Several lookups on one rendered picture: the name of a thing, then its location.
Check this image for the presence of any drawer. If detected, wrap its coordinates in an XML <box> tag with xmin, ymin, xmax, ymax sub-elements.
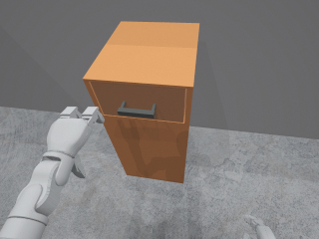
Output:
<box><xmin>90</xmin><ymin>82</ymin><xmax>187</xmax><ymax>122</ymax></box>

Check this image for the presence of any cabinet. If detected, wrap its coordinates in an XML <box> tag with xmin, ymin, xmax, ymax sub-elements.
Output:
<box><xmin>83</xmin><ymin>21</ymin><xmax>199</xmax><ymax>184</ymax></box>

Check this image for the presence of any handle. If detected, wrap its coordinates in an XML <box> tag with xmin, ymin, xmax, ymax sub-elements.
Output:
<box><xmin>117</xmin><ymin>101</ymin><xmax>157</xmax><ymax>119</ymax></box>

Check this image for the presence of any left robot hand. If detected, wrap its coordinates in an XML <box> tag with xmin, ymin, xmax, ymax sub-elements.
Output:
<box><xmin>47</xmin><ymin>107</ymin><xmax>105</xmax><ymax>179</ymax></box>

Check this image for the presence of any left robot forearm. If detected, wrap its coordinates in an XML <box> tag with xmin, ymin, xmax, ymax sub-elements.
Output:
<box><xmin>0</xmin><ymin>151</ymin><xmax>75</xmax><ymax>239</ymax></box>

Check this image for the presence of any right robot hand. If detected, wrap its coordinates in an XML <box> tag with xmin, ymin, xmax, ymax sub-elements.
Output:
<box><xmin>241</xmin><ymin>214</ymin><xmax>276</xmax><ymax>239</ymax></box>

